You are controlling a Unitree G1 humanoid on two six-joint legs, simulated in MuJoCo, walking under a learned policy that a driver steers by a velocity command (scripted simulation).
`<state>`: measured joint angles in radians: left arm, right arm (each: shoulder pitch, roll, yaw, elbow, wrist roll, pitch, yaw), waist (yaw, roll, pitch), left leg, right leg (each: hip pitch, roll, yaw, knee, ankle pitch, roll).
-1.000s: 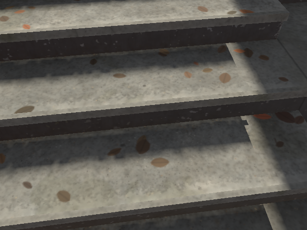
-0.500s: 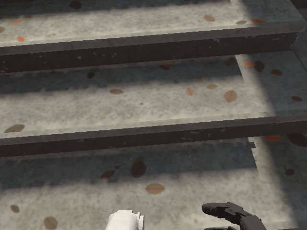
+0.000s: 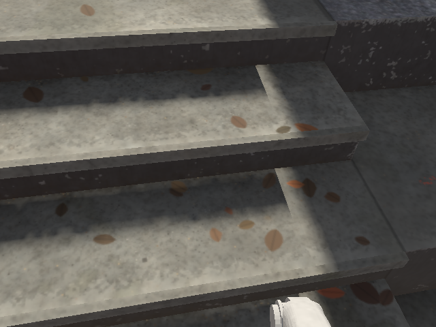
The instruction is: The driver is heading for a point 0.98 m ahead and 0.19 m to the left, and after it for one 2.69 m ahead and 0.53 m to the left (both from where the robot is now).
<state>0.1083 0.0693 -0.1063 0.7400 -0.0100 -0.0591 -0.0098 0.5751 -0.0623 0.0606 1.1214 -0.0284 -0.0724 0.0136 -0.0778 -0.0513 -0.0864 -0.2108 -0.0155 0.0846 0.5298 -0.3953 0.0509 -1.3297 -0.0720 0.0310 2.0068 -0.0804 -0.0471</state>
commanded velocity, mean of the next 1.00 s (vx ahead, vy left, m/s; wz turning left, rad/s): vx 0.50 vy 0.00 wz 0.07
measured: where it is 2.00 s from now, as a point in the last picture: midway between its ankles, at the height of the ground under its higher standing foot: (187, 120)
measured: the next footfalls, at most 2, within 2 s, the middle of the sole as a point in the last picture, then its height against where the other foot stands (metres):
right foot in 0.18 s outside the picture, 0.15 m higher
left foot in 0.78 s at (182, 242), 0.15 m higher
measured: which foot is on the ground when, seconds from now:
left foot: down 0.00-0.18, up 0.20-0.76, down 0.78-1.00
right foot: up 0.00-0.16, down 0.18-0.80, up 0.82-1.00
